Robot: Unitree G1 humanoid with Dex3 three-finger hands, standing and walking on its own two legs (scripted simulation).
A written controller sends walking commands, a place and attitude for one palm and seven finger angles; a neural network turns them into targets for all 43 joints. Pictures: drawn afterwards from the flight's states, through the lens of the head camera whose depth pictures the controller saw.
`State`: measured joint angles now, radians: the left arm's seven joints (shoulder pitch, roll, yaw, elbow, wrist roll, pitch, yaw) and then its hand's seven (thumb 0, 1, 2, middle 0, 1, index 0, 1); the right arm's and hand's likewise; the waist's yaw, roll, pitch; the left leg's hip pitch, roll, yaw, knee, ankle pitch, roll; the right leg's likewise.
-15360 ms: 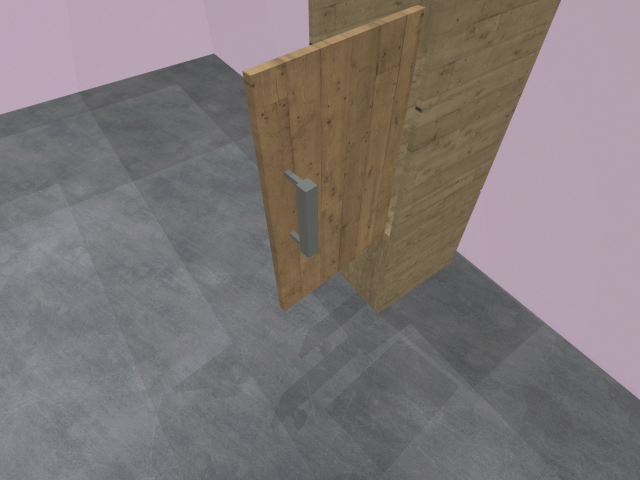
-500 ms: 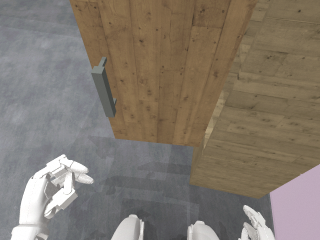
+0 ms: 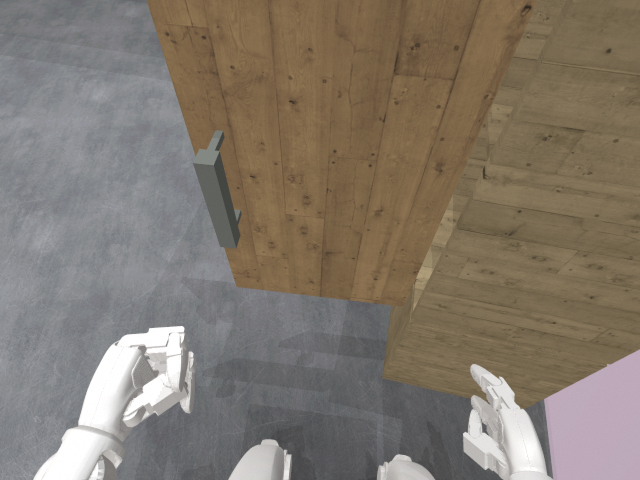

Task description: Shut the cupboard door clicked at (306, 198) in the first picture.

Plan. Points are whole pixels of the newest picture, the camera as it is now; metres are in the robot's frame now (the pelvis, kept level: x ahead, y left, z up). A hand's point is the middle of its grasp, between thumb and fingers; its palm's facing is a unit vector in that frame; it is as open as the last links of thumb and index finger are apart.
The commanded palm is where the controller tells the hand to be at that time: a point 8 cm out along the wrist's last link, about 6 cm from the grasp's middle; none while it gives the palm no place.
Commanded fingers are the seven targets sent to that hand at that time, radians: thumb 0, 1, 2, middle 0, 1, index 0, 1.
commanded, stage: raise the hand and make a fist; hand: left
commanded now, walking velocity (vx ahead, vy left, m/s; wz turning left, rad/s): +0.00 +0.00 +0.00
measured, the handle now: (224, 192) +0.47 +0.18 +0.07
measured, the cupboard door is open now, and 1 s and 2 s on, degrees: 96 96 96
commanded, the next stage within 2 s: bring the fist close to the handle in 0.50 s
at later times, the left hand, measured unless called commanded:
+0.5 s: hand (172, 360) +0.23 +0.17 +0.08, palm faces -0.02 -1.00 -0.06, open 3.1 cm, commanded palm +0.20 +0.22 +0.07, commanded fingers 0.00 0.90 0.90 -1.30 -1.50 -1.30 -1.50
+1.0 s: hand (205, 326) +0.27 +0.16 +0.06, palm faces -0.13 -0.99 -0.01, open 3.1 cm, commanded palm +0.26 +0.21 +0.07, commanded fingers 0.00 0.90 0.90 -1.30 -1.50 -1.30 -1.50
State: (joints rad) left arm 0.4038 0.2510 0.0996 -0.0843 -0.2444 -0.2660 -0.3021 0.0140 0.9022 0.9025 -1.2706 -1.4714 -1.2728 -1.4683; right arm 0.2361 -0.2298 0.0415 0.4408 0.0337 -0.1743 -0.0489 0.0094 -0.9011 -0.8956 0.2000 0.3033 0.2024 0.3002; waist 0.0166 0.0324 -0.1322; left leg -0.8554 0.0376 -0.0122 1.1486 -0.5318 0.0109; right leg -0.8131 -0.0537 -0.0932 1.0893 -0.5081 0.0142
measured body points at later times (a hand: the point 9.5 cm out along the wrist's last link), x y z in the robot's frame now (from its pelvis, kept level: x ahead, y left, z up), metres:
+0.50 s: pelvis +0.00 -0.02 +0.00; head +0.05 -0.02 +0.45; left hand +0.22 +0.23 +0.09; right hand +0.17 -0.26 -0.07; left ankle +0.02 +0.11 -0.66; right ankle +0.01 -0.13 -0.66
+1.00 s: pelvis -0.01 -0.01 +0.01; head +0.05 -0.02 +0.45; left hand +0.27 +0.21 +0.07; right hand +0.15 -0.25 -0.08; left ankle +0.02 +0.11 -0.66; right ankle +0.01 -0.13 -0.66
